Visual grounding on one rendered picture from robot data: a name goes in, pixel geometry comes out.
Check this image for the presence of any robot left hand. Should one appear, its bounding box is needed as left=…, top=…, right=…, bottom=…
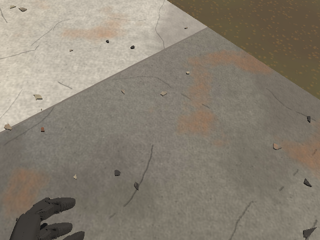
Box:
left=9, top=197, right=85, bottom=240

